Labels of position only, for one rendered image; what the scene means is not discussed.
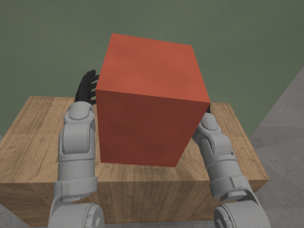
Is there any robot left upper arm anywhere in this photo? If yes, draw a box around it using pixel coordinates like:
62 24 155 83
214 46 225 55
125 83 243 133
48 202 105 228

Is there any robot right forearm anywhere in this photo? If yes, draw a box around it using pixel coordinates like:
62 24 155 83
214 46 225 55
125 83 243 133
192 112 272 228

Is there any robot right hand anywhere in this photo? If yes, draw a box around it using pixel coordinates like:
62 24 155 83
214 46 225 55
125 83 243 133
206 104 211 114

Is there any robot left forearm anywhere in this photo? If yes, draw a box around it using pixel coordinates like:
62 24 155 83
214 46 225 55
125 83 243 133
47 101 98 228

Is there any pedestal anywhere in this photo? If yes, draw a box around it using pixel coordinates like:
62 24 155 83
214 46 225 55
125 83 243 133
0 96 270 227

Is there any robot left hand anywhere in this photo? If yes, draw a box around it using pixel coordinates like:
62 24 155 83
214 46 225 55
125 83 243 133
74 69 100 105

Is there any robot right upper arm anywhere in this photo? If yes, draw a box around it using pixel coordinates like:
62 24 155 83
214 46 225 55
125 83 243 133
214 199 271 228

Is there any carton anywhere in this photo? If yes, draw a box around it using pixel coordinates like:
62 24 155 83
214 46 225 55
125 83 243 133
95 33 211 167

